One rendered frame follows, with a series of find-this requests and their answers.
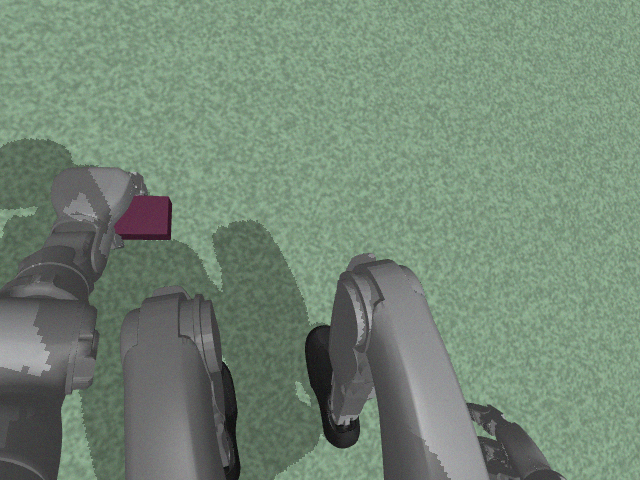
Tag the left robot foot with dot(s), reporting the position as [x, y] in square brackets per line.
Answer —
[232, 472]

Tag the right robot hand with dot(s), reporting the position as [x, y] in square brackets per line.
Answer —
[514, 455]

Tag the right robot foot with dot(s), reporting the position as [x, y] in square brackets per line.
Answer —
[320, 375]

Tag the left robot arm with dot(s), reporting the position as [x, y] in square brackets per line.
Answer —
[48, 343]

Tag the left robot hand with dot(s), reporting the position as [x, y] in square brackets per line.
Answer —
[104, 193]

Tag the small box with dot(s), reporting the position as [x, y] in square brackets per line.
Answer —
[147, 218]

